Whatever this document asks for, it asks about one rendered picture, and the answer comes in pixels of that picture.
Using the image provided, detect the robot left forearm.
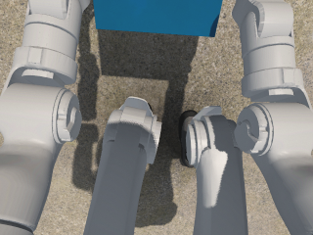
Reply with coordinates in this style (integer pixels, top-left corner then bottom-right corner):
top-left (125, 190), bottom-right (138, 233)
top-left (0, 0), bottom-right (91, 132)

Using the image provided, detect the carton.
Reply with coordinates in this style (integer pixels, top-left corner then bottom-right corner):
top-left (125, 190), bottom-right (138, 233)
top-left (93, 0), bottom-right (223, 37)

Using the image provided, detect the left robot upper arm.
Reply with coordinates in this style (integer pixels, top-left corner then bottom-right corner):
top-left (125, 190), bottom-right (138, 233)
top-left (0, 82), bottom-right (82, 235)

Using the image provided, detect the right robot upper arm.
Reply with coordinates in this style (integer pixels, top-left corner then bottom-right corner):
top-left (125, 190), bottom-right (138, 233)
top-left (234, 102), bottom-right (313, 235)

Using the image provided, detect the robot right foot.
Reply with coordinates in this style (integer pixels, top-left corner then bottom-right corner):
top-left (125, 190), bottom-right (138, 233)
top-left (178, 110), bottom-right (197, 168)

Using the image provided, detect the robot right shin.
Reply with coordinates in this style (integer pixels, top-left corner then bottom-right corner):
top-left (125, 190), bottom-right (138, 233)
top-left (186, 105), bottom-right (243, 159)

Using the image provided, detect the robot right forearm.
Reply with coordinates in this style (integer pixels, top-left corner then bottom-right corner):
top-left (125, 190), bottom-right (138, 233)
top-left (232, 0), bottom-right (313, 113)

